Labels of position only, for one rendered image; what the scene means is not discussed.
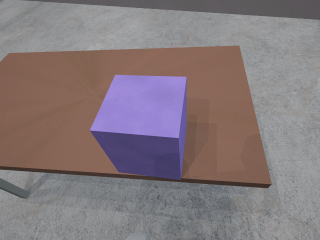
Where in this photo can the table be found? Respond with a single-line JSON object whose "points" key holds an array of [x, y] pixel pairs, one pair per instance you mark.
{"points": [[49, 101]]}

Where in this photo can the carton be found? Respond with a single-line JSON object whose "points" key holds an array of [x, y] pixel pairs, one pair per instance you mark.
{"points": [[141, 125]]}

